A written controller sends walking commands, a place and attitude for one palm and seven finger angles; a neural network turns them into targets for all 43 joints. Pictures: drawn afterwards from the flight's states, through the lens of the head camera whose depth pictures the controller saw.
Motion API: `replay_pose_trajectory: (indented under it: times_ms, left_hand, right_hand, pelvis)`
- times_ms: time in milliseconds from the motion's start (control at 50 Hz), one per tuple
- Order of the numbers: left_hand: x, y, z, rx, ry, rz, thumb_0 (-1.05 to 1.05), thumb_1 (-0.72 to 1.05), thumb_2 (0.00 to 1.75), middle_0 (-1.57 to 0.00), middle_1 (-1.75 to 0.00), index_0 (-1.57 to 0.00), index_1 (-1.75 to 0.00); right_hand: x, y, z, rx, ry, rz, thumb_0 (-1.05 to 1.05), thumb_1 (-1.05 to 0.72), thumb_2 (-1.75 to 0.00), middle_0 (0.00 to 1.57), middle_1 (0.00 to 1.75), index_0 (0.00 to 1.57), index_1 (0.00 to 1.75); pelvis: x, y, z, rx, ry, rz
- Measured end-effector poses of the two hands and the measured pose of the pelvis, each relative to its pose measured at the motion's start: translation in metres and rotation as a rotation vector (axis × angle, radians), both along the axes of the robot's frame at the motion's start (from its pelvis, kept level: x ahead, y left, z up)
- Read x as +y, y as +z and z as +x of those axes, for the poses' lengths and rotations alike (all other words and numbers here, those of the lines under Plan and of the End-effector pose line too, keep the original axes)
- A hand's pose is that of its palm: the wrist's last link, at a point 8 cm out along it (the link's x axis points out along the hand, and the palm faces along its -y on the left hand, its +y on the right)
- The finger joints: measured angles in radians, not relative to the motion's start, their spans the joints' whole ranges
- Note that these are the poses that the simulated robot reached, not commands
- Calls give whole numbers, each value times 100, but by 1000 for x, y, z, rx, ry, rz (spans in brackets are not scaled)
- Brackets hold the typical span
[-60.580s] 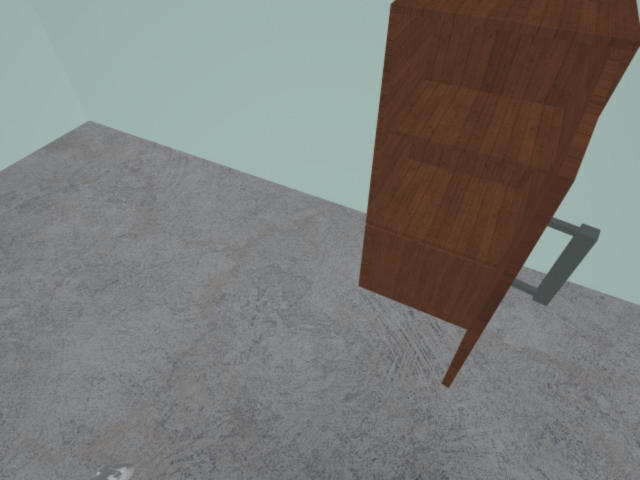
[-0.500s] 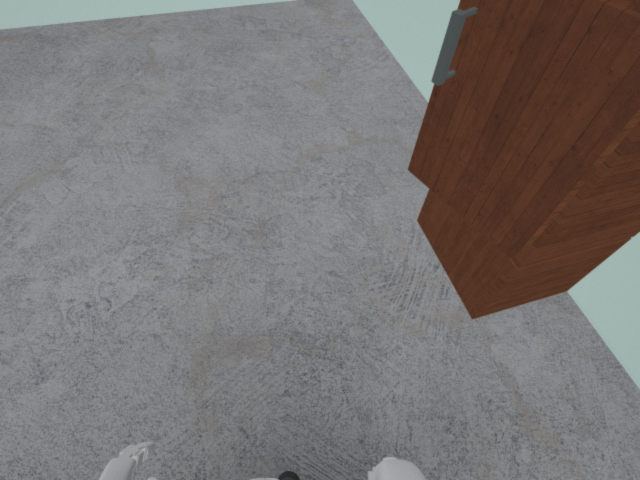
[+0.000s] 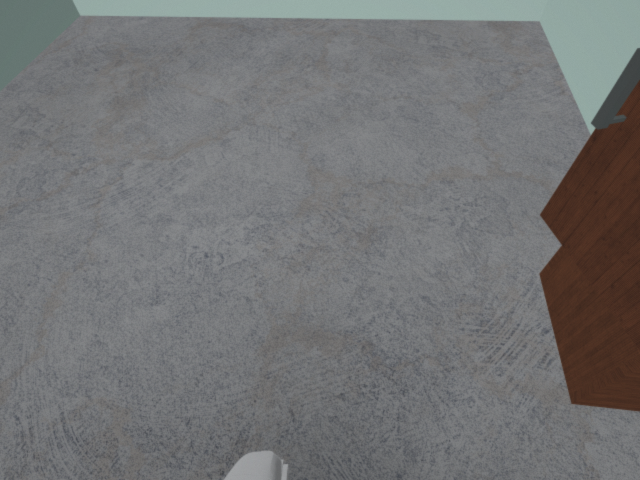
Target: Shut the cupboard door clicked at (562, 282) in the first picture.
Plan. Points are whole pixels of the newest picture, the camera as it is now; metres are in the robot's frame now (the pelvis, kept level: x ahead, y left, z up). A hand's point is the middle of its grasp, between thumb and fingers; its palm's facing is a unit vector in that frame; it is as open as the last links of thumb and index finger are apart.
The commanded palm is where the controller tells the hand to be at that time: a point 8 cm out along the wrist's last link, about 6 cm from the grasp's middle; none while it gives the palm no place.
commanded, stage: walk to a spot facing it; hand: left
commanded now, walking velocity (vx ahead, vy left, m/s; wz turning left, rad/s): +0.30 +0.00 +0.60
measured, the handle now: (631, 89) +0.78 -0.55 +0.03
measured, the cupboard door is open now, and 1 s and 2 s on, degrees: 19 19 19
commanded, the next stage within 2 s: turn to face it in 0.86 s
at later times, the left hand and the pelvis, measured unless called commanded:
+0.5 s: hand (118, 463) +0.15 +0.32 -0.17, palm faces +0.27 -0.94 -0.20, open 7.4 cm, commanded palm none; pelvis +0.13 +0.10 +0.00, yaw +13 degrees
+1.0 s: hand (164, 325) +0.37 +0.31 -0.16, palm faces +0.38 -0.90 -0.22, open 7.2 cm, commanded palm none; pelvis +0.36 +0.11 +0.00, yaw +21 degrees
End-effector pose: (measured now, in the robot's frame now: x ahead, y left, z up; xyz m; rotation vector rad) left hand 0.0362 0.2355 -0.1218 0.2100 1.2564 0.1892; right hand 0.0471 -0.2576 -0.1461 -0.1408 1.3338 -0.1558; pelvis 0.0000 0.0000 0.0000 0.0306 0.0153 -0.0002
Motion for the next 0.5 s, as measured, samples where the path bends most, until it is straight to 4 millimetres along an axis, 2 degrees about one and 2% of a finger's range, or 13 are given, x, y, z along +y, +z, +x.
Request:
replay_pose_trajectory:
  times_ms: [80, 160, 220, 260, 300, 340, 420, 500]
  left_hand:
    - [8, -9, -44, 82, 110, -25, 1, 91, 90, -20, -30, -20, -30]
    - [21, -17, -87, 197, 213, -52, 1, 91, 90, -20, -30, -20, -30]
    - [34, -27, -108, 275, 272, -76, 1, 91, 90, -20, -30, -20, -30]
    - [46, -36, -112, 318, 291, -93, 1, 91, 90, -20, -30, -20, -30]
    - [61, -38, -99, 327, 293, -97, 1, 91, 90, -20, -30, -20, -30]
    - [77, -36, -69, 274, 291, -87, 1, 91, 90, -20, -30, -20, -30]
    - [107, -26, 15, 83, 266, -66, 2, 91, 90, -20, -30, -19, -30]
    - [126, -14, 97, -80, 231, -54, 1, 91, 90, -20, -30, -19, -30]
  right_hand:
    - [19, 7, 62, -68, 114, -6, 1, -91, -90, 20, 30, 19, 29]
    - [53, 19, 137, -174, 233, -13, 1, -91, -90, 19, 30, 19, 29]
    - [86, 26, 192, -267, 320, -23, 1, -91, -90, 19, 30, 19, 29]
    - [105, 27, 221, -343, 354, -33, 1, -91, -90, 20, 30, 19, 29]
    - [119, 31, 233, -380, 359, -39, 0, -91, -90, 20, 30, 20, 29]
    - [126, 34, 231, -363, 352, -48, 0, -91, -90, 20, 30, 20, 29]
    - [134, 32, 209, -244, 325, -57, 0, -91, -90, 20, 30, 20, 29]
    - [139, 25, 177, -100, 268, -45, 0, -91, -90, 20, 30, 20, 30]
  pelvis:
    - [8, -2, 12, -1, 59, -8]
    - [24, -6, 30, -1, 109, -18]
    - [43, -14, 48, -3, 139, -20]
    - [57, -23, 59, -9, 149, -22]
    - [69, -23, 69, -20, 155, -28]
    - [78, -17, 80, -24, 171, -37]
    - [93, -3, 103, -34, 206, -47]
    - [103, 3, 131, -43, 228, -47]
